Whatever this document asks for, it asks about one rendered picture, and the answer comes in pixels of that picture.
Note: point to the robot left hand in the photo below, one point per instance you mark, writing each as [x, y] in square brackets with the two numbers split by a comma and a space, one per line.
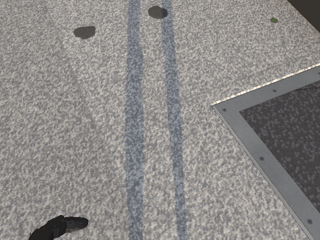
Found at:
[58, 226]

